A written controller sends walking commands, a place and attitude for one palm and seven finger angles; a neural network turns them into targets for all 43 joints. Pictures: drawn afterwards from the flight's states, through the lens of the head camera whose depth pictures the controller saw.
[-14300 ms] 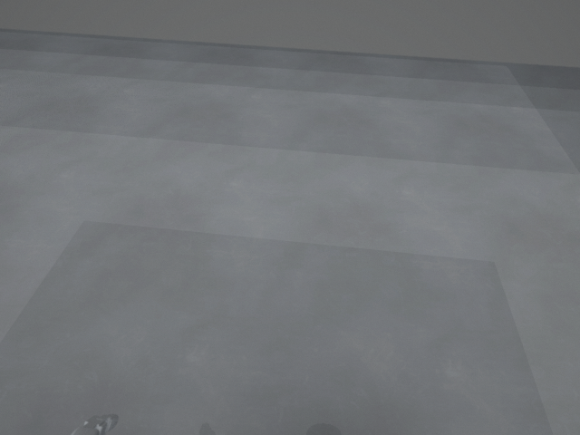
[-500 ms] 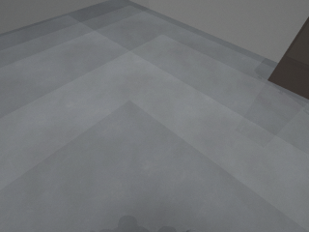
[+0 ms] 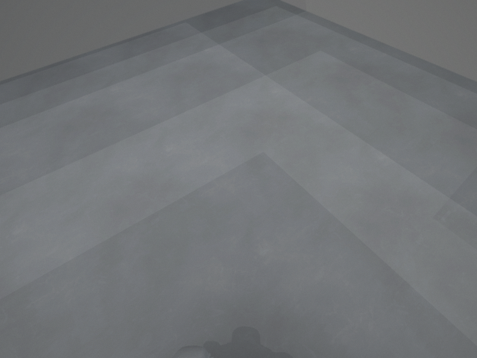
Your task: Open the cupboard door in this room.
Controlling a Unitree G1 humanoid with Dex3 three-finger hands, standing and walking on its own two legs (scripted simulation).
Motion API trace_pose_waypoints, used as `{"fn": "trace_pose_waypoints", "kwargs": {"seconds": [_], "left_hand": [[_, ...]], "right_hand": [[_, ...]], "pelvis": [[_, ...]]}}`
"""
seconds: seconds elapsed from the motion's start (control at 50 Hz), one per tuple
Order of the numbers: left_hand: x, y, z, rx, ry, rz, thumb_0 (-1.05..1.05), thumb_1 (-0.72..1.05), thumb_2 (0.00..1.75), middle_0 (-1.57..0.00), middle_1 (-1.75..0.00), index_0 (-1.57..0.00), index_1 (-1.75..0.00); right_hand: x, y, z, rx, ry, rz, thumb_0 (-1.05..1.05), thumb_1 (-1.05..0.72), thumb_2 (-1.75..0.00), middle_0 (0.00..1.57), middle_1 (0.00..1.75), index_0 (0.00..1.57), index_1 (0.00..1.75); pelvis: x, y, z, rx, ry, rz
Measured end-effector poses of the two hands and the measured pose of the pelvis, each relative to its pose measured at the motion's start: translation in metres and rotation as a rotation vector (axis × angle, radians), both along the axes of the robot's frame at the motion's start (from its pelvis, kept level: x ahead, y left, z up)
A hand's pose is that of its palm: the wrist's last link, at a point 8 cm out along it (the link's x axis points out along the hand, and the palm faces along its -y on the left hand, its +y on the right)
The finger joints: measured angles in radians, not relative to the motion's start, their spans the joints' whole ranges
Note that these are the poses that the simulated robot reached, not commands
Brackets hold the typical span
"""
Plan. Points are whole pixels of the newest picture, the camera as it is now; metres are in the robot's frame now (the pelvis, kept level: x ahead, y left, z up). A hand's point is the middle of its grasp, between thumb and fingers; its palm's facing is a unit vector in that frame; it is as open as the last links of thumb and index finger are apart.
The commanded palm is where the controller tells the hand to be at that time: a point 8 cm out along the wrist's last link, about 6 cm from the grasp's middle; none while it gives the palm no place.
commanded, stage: turn or walk to find it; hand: left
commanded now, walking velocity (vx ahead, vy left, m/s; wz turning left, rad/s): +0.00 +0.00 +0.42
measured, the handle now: out of the picture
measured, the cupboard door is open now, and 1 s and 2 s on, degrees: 0 0 0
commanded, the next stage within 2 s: none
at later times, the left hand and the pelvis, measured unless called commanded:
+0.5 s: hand out of the picture +0.01 +0.27 -0.17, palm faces +0.23 -0.94 -0.26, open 7.4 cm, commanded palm none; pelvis -0.02 +0.04 +0.00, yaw +11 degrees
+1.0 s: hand out of the picture -0.05 +0.18 -0.15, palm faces +0.43 -0.86 -0.28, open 7.4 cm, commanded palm none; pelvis -0.03 -0.02 +0.00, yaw +26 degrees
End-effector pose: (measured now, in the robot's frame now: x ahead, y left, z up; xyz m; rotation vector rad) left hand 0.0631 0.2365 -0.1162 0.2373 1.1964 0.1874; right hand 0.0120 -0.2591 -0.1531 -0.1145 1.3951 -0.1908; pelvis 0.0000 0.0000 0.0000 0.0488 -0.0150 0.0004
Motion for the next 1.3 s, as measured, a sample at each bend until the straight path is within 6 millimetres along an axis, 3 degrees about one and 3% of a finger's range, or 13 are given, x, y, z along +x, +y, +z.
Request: {"fn": "trace_pose_waypoints", "kwargs": {"seconds": [0.1,0.2,0.28,0.38,0.48,0.64,0.72,0.86,0.98,1.06,1.2,1.3], "left_hand": [[-0.042,0.021,-0.013,-0.015,0.065,0.08,0.0,0.91,0.9,-0.2,-0.3,-0.2,-0.3],[-0.085,0.054,-0.038,-0.039,0.129,0.168,0.0,0.91,0.9,-0.2,-0.3,-0.2,-0.3],[-0.103,0.071,-0.042,-0.044,0.177,0.207,0.0,0.91,0.9,-0.2,-0.3,-0.2,-0.3],[-0.096,0.08,-0.029,-0.048,0.126,0.228,0.01,0.91,0.9,-0.2,-0.3,-0.19,-0.3],[-0.079,0.078,-0.02,-0.029,0.057,0.232,0.01,0.91,0.9,-0.2,-0.3,-0.19,-0.3],[-0.048,0.048,-0.007,0.014,-0.055,0.224,0.0,0.91,0.9,-0.2,-0.3,-0.19,-0.3],[-0.053,0.024,0.002,0.034,-0.09,0.241,0.0,0.91,0.9,-0.2,-0.3,-0.2,-0.3],[-0.093,-0.005,0.008,0.019,-0.046,0.339,0.0,0.9,0.9,-0.2,-0.3,-0.2,-0.3],[-0.137,-0.014,-0.001,-0.003,0.003,0.439,0.0,0.91,0.9,-0.2,-0.3,-0.2,-0.3],[-0.174,-0.013,-0.012,-0.026,0.054,0.505,0.0,0.91,0.9,-0.2,-0.3,-0.2,-0.3],[-0.242,0.002,-0.042,-0.068,0.136,0.629,0.0,0.91,0.9,-0.2,-0.3,-0.2,-0.3],[-0.253,0.009,-0.034,-0.07,0.137,0.664,0.01,0.91,0.9,-0.2,-0.3,-0.19,-0.3]], "right_hand": [[0.041,0.014,0.006,-0.026,-0.057,0.098,0.0,-0.91,-0.9,0.19,0.29,0.2,0.3],[0.088,0.045,0.013,-0.063,-0.178,0.2,0.0,-0.91,-0.9,0.19,0.29,0.2,0.3],[0.105,0.069,0.027,-0.067,-0.243,0.249,0.0,-0.91,-0.9,0.19,0.29,0.2,0.3],[0.105,0.085,0.034,-0.054,-0.238,0.284,0.0,-0.9,-0.9,0.2,0.29,0.2,0.3],[0.093,0.086,0.027,-0.024,-0.204,0.292,0.0,-0.9,-0.9,0.2,0.3,0.2,0.3],[0.06,0.051,-0.003,0.022,-0.092,0.283,0.0,-0.9,-0.9,0.2,0.3,0.21,0.3],[0.054,0.028,-0.013,0.033,-0.041,0.294,0.0,-0.9,-0.9,0.2,0.3,0.2,0.3],[0.065,0.008,-0.006,0.025,-0.016,0.36,0.0,-0.91,-0.9,0.2,0.29,0.2,0.3],[0.085,0.013,0.0,0.0,-0.008,0.447,0.0,-0.91,-0.9,0.19,0.29,0.2,0.3],[0.107,0.035,0.005,-0.014,-0.046,0.523,0.0,-0.91,-0.9,0.19,0.29,0.2,0.3],[0.144,0.097,0.014,-0.021,-0.203,0.661,0.0,-0.91,-0.9,0.19,0.29,0.2,0.3],[0.145,0.121,0.028,-0.006,-0.247,0.709,0.0,-0.9,-0.9,0.2,0.29,0.2,0.3]], "pelvis": [[-0.006,0.012,-0.004,-0.013,0.006,0.045],[-0.012,0.035,-0.017,-0.044,0.007,0.094],[-0.015,0.044,-0.013,-0.045,-0.001,0.106],[-0.019,0.05,-0.003,-0.063,0.005,0.147],[-0.022,0.045,-0.001,-0.055,0.012,0.185],[-0.024,0.013,-0.009,-0.03,0.024,0.259],[-0.026,-0.003,-0.01,-0.021,0.011,0.304],[-0.027,-0.017,-0.001,0.003,-0.004,0.383],[-0.03,-0.018,0.0,-0.001,0.002,0.444],[-0.037,-0.012,-0.003,-0.012,0.005,0.483],[-0.055,0.009,-0.018,-0.034,-0.003,0.548],[-0.06,0.012,-0.008,-0.049,-0.016,0.578]]}}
